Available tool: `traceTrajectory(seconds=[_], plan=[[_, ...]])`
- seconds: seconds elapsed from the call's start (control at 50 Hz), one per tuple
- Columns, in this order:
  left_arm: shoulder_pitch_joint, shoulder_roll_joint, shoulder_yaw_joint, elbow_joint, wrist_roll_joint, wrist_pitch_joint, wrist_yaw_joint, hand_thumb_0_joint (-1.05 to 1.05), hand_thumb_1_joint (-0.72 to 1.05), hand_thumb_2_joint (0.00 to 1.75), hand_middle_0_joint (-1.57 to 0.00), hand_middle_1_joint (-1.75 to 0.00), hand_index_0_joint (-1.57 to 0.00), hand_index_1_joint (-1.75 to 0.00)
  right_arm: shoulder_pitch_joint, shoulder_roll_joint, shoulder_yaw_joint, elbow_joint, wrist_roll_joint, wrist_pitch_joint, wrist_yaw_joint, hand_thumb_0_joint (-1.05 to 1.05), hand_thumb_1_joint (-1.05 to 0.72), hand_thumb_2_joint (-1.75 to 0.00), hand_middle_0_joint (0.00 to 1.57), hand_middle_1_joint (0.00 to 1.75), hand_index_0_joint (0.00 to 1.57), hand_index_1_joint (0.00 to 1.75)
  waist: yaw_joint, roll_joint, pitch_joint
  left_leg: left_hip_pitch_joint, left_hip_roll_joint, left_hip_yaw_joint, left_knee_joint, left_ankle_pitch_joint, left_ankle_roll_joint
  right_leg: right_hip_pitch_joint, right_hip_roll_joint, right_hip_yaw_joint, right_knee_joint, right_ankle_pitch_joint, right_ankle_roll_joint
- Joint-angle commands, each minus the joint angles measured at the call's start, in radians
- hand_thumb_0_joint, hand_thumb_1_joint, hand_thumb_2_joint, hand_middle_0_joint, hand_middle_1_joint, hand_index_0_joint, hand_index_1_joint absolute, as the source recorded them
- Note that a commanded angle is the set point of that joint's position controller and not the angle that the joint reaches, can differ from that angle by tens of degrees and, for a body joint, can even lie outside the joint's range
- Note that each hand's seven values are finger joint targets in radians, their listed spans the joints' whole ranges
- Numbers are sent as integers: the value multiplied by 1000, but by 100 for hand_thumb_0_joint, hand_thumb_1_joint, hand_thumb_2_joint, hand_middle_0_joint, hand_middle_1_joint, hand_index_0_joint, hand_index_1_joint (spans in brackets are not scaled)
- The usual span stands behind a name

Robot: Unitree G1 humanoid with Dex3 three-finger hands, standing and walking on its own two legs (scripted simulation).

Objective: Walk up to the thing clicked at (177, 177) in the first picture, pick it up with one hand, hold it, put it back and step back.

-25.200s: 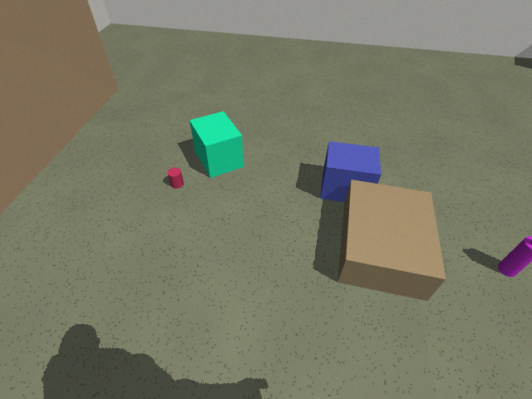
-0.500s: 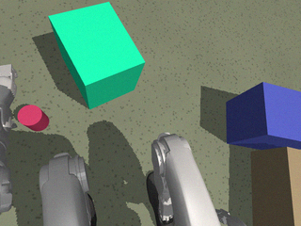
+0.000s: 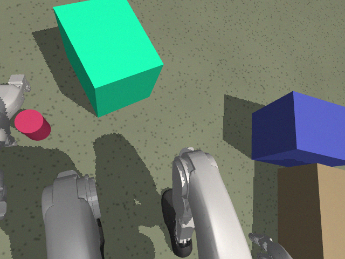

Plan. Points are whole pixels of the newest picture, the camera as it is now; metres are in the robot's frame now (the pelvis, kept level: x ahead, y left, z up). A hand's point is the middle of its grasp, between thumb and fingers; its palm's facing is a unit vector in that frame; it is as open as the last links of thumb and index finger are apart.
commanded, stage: home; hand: left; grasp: from above
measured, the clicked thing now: (34, 125) +0.50 +0.27 -0.30
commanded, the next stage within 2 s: none
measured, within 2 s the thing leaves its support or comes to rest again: neither
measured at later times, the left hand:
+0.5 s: hand out of the picture +0.43 +0.27 -0.04, palm faces -0.35 -0.40 -0.85, open 10.3 cm
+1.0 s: hand out of the picture +0.28 +0.22 +0.17, palm faces +0.01 -0.92 -0.39, open 7.4 cm
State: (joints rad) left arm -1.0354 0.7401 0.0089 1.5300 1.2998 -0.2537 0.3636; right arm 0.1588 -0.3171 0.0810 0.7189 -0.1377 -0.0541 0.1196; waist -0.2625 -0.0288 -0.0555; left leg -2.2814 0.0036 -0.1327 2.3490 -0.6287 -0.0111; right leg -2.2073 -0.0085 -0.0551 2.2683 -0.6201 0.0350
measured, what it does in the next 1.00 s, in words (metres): rises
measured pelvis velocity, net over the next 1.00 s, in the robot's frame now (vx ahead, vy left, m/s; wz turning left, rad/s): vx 0.04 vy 0.00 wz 0.09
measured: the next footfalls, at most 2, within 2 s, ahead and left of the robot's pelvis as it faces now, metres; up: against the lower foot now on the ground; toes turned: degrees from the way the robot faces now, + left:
none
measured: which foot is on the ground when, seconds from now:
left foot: down 0.00-1.00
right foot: down 0.00-1.00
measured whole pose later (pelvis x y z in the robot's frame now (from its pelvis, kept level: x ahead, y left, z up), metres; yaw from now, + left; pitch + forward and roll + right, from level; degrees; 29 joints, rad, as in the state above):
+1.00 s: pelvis +0.04 +0.00 +0.26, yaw +5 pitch +23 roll -4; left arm 0.09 0.31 0.02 0.18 0.11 0.31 0.07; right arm 0.10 -0.21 0.04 0.54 0.04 -0.09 -0.06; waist -0.06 0.02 -0.19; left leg -1.35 0.03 -0.07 1.53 -0.59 -0.01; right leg -1.31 -0.02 -0.05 1.47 -0.58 0.02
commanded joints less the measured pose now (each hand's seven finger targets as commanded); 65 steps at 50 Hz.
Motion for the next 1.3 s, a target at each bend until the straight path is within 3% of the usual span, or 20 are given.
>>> traceTrajectory(seconds=[0.0, 0.08, 0.18, 0.22, 0.3, 0.38, 0.42, 0.46, 0.48, 0.54, 0.58, 0.62, 0.68, 0.74, 0.8, 0.88, 0.9, 0.96, 1.16, 1.28], plan=[[-375, 310, 101, -164, -1, 14, 113, 0, -55, 102, -8, -102, -8, -103, 192, -229, -67, -6, -25, -36, -5, 0, -91, -90, 20, 30, 20, 30, 7, 392, -665, 534, -20, 94, -249, 26, 20, 247, 34, -93, -193, 54, -79], [-336, 316, 137, -320, -25, 61, 138, 0, -43, 90, -17, -93, -18, -92, 204, -233, -94, -9, -19, -43, 6, 0, -88, -89, 20, 30, 20, 30, 25, 499, -820, 640, -15, 98, -262, 106, 14, 260, 26, -101, -160, 145, -81], [-241, 273, 142, -407, -126, 126, 85, 0, -20, 82, -22, -58, -20, -60, 260, -223, -129, 2, 9, -34, 19, 0, -89, -90, 20, 30, 20, 30, 45, 426, -871, 610, -12, 123, -272, 154, 30, 369, 30, -77, -224, 198, -77], [-154, 240, 139, -443, -181, 151, 42, 0, -8, 83, -22, -55, -20, -57, 277, -216, -146, -1, 26, -26, 24, 0, -89, -90, 20, 30, 20, 30, 79, 396, -911, 633, -11, 125, -305, 168, 33, 430, 34, -71, -259, 204, -77], [-10, 133, 109, -549, -321, 194, -68, 0, 21, 83, -21, -46, -20, -47, 278, -199, -169, -24, 69, -4, 20, 0, -89, -90, 20, 30, 20, 30, 99, 290, -878, 627, -12, 114, -369, 163, 42, 525, 38, -62, -341, 204, -69], [184, 36, 89, -742, -481, 230, -186, 0, 53, 87, -20, -37, -20, -38, 216, -178, -179, -84, 112, 17, 5, 0, -90, -90, 20, 30, 20, 30, 120, 199, -761, 635, -7, 67, -481, 108, 45, 544, 31, -55, -422, 167, -66], [276, 60, 136, -830, -548, 242, -229, 0, 69, 90, -21, -34, -20, -34, 173, -182, -186, -135, 123, 25, -7, 0, -90, -90, 20, 30, 20, 30, 146, 165, -723, 650, -3, 59, -526, 85, 44, 576, 30, -44, -460, 144, -67], [348, -60, 59, -941, -620, 251, -271, 0, 85, 90, -20, -30, -20, -30, 143, -145, -179, -150, 131, 27, -16, 0, -90, -90, 20, 30, 20, 30, 148, 160, -699, 690, 2, 66, -568, 83, 43, 613, 29, -31, -508, 144, -65], [360, -68, 64, -1011, -655, 255, -281, 0, 90, 90, -20, -30, -20, -30, 134, -137, -180, -161, 132, 25, -20, 0, -90, -90, 20, 30, 20, 30, 149, 162, -703, 713, 4, 70, -588, 84, 43, 645, 28, -25, -534, 146, -64], [438, -37, 125, -1106, -719, 275, -281, 0, 90, 90, -20, -30, -20, -30, 98, -129, -177, -177, 146, 24, -42, 0, -90, -90, 20, 30, 20, 30, 177, 156, -706, 770, 5, 80, -639, 77, 45, 716, 26, -8, -600, 140, -63], [451, -140, 59, -1189, -759, 282, -288, 0, 90, 90, -20, -30, -20, -30, 73, -118, -177, -185, 150, 13, -58, 0, -90, -90, 20, 30, 20, 30, 150, 181, -659, 830, 8, 73, -685, 73, 38, 705, 18, -3, -638, 139, -65], [507, -110, 114, -1245, -807, 303, -278, 0, 90, 90, -20, -30, -20, -30, 53, -122, -178, -199, 156, 0, -78, 0, -90, -90, 20, 30, 20, 30, 181, 189, -672, 904, 10, 70, -736, 59, 33, 743, 16, 0, -677, 120, -65], [628, -187, 75, -1326, -883, 342, -279, 0, 90, 90, -20, -30, -20, -30, 13, -110, -171, -224, 161, -19, -101, 0, -90, -90, 20, 30, 20, 30, 173, 171, -619, 953, 9, 64, -819, 0, 34, 808, 13, 7, -759, 70, -60], [710, -199, 81, -1408, -962, 393, -280, 0, 90, 91, -20, -30, -20, -30, -19, -104, -163, -245, 170, -35, -131, 0, -90, -90, 20, 30, 20, 30, 186, 191, -639, 1069, 12, 60, -890, 27, 26, 871, 13, 11, -814, 89, -59], [834, -255, 57, -1434, -1054, 446, -282, 0, 90, 90, -20, -30, -20, -30, -38, -91, -147, -261, 175, -50, -155, 0, -90, -90, 20, 30, 20, 30, 167, 160, -555, 1123, 15, 38, -967, 15, 24, 915, 12, 8, -879, 78, -54], [935, -278, 62, -1539, -1166, 497, -277, 0, 90, 90, -20, -30, -20, -30, -44, -67, -128, -286, 177, -71, -185, 0, -90, -90, 20, 30, 20, 30, 170, 161, -516, 1225, 17, 31, -1065, 41, 24, 1025, 12, 14, -976, 98, -52], [972, -268, 87, -1555, -1190, 511, -271, 0, 90, 90, -20, -30, -20, -30, -33, -64, -123, -294, 179, -77, -192, 0, -90, -90, 20, 30, 20, 30, 181, 138, -510, 1250, 16, 31, -1087, 44, 26, 1066, 12, 16, -1009, 100, -51], [1050, -313, 75, -1587, -1237, 544, -265, 0, 90, 90, -20, -30, -20, -30, -17, -40, -106, -300, 179, -96, -215, 0, -90, -90, 20, 30, 20, 30, 173, 135, -454, 1300, 14, 38, -1155, 70, 27, 1158, 14, 20, -1093, 121, -51], [1330, -399, 105, -1725, -1357, 641, -268, 0, 90, 90, -20, -30, -20, -30, 68, -9, -73, -332, 170, -153, -296, 0, -90, -90, 20, 30, 20, 30, 203, 114, -339, 1537, 7, 68, -1358, 290, 21, 1462, 22, 1, -1323, 306, -42], [1489, -424, 90, -1822, -1365, 673, -288, 0, 90, 90, -20, -30, -20, -30, 87, -2, -77, -355, 164, -186, -320, 0, -90, -90, 20, 30, 20, 30, 212, 93, -262, 1629, 3, 84, -1442, 377, 21, 1565, 29, -13, -1420, 370, -40]])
